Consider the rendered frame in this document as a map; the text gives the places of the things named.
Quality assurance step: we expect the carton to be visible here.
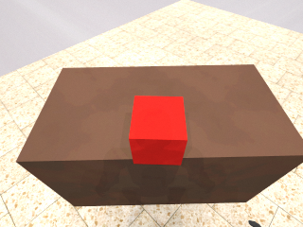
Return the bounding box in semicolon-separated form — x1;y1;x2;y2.
129;96;187;166

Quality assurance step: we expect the pedestal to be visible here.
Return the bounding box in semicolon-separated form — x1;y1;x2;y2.
16;64;303;207

